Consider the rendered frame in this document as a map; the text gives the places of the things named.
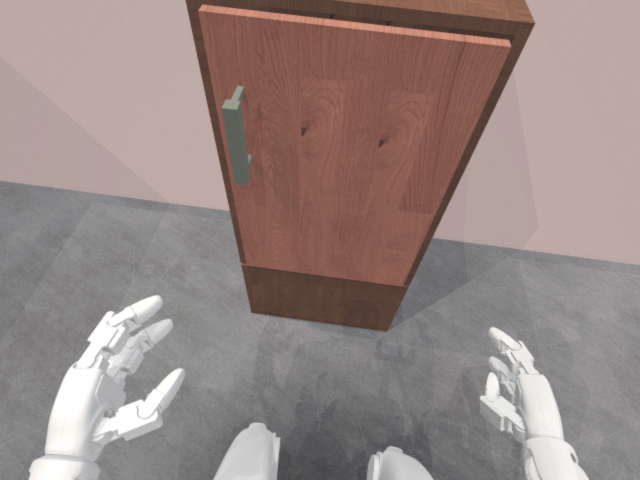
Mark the right robot forearm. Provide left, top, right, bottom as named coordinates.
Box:
left=521, top=436, right=589, bottom=480

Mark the right robot thigh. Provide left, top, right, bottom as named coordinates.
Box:
left=367, top=451, right=433, bottom=480

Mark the left robot forearm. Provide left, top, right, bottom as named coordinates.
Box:
left=29, top=455, right=101, bottom=480

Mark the handle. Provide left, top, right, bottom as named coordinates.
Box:
left=222, top=86, right=253, bottom=186

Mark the robot thigh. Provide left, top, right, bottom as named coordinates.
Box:
left=213, top=428, right=280, bottom=480
left=367, top=451, right=433, bottom=480

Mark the left robot hand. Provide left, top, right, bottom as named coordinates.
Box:
left=44, top=295, right=185, bottom=462

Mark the cupboard door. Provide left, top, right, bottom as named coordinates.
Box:
left=198, top=4, right=511, bottom=287

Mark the right robot hand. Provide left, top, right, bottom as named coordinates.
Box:
left=480, top=327, right=564, bottom=446

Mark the left robot thigh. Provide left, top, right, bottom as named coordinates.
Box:
left=213, top=428, right=280, bottom=480

